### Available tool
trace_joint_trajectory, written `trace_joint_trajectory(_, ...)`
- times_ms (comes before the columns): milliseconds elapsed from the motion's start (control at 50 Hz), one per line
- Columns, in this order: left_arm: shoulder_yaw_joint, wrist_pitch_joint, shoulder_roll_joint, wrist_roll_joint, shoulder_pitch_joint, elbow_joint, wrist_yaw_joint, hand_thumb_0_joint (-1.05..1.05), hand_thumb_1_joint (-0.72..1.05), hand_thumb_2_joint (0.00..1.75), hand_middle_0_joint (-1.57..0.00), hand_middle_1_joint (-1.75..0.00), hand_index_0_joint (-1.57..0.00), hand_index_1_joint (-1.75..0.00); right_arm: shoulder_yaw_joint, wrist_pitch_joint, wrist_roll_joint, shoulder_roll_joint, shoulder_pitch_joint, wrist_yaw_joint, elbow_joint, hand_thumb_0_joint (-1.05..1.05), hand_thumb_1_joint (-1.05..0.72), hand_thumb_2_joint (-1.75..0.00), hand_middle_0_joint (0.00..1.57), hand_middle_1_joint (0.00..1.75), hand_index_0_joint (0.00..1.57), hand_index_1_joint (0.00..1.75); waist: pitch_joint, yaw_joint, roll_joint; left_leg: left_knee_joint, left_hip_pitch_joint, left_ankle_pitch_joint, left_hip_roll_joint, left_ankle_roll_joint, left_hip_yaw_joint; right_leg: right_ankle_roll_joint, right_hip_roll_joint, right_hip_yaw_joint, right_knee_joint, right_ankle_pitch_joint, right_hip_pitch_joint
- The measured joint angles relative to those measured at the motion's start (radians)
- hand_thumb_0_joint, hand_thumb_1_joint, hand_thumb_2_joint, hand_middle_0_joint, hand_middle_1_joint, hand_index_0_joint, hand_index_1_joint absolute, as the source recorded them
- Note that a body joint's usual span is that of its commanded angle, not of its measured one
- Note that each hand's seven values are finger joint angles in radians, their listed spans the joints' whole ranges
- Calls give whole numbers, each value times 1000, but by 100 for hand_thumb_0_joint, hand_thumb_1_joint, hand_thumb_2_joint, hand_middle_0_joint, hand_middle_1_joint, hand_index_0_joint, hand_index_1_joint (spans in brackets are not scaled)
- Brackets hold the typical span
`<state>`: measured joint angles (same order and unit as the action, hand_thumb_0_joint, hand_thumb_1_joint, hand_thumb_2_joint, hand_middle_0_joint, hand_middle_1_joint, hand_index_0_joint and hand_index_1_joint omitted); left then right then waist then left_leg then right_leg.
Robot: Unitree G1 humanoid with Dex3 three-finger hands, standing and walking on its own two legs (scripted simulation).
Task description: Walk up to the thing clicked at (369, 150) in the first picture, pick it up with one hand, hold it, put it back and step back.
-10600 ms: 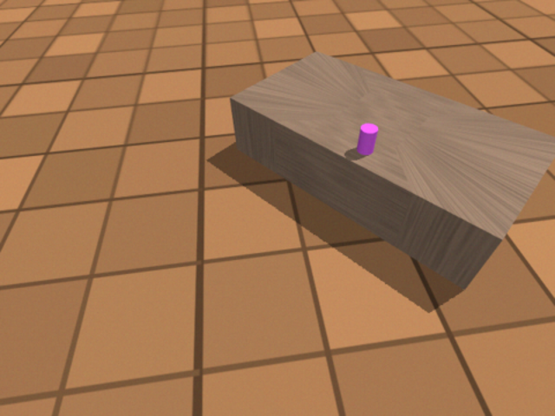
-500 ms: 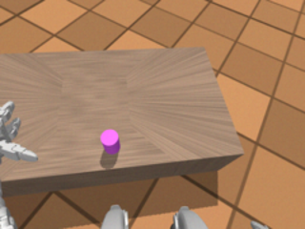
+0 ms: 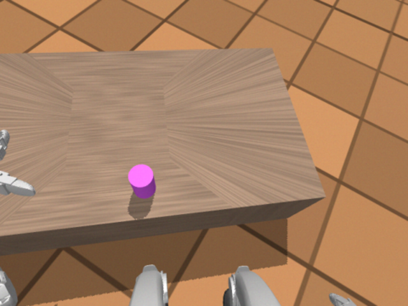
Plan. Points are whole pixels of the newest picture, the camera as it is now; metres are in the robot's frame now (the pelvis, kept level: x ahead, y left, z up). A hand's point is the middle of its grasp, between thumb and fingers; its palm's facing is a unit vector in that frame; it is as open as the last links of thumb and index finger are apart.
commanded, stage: go down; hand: left
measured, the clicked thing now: (142, 182) +0.46 +0.15 -0.30
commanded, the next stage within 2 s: none
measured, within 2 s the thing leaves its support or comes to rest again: neither
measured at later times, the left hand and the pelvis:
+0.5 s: hand (14, 149) +0.42 +0.34 +0.00, palm faces +0.09 -0.99 -0.07, open 17.3 cm; pelvis -0.01 +0.00 -0.01, yaw +0 degrees
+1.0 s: hand (10, 139) +0.44 +0.35 +0.00, palm faces +0.09 -0.99 -0.06, open 17.2 cm; pelvis -0.01 +0.00 -0.03, yaw -1 degrees
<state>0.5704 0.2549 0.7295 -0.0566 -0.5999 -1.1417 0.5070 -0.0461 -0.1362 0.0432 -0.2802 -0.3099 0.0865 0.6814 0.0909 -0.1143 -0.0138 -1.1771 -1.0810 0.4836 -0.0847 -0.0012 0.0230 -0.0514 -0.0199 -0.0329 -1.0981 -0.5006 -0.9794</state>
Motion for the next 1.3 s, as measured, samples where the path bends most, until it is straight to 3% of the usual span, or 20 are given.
trace_joint_trajectory(800,44,17,108,0,-142,-61,52,-1,-48,6,-6,-3,-4,-4,-34,11,3,-9,-7,-18,-18,0,-91,-90,21,30,20,30,-1,-40,2,-108,-144,18,-2,-3,28,4,6,-16,-103,-23,-133)
trace_joint_trajectory(1300,56,11,126,-25,-154,-45,87,-1,-45,8,-5,-5,-3,-5,-44,7,-1,-3,-6,-11,-17,0,-90,-90,21,30,20,30,6,-38,8,-123,-162,28,-1,-1,31,3,6,-18,-111,-30,-147)
